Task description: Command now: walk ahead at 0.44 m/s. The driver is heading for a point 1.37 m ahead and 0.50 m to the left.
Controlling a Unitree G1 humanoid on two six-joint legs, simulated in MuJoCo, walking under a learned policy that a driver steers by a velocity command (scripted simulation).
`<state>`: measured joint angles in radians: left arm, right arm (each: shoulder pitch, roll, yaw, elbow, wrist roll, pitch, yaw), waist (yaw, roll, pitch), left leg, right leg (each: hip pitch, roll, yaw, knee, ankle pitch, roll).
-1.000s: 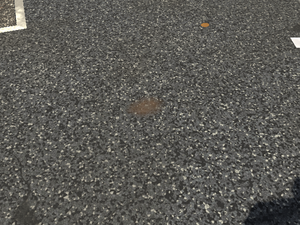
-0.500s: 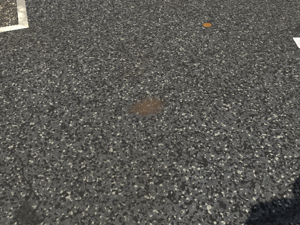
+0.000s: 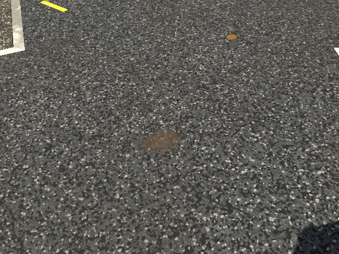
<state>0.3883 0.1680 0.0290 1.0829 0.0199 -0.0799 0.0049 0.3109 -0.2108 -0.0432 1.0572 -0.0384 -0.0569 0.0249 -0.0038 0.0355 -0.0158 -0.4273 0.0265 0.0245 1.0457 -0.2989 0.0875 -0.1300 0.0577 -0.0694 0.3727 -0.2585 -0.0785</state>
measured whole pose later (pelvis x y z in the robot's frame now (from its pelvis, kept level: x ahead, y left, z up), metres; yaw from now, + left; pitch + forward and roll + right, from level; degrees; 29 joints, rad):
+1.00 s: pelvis +0.56 -0.01 -0.01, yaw +10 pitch +1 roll +0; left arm 0.11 0.20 0.05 0.88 0.03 -0.08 0.00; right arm 0.37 -0.22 -0.06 1.00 -0.01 -0.06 0.00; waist -0.05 0.03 0.06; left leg -0.34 -0.01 -0.01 1.15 -0.36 0.10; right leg -0.33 0.01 -0.13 0.49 -0.18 -0.06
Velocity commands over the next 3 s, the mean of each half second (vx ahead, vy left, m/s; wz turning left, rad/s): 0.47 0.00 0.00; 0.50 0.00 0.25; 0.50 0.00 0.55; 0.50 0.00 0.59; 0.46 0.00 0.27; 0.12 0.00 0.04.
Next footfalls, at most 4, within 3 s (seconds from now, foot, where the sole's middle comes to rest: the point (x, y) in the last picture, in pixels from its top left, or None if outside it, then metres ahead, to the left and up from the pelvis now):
0.34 left None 0.35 0.08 -0.78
0.88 right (205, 221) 0.67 -0.09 -0.78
1.42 left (143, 182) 0.87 0.18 -0.78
1.96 right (135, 125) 1.23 0.24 -0.78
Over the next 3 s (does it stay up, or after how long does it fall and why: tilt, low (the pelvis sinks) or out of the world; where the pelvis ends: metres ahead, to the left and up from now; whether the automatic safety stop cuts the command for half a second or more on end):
stays up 1.25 0.48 0.00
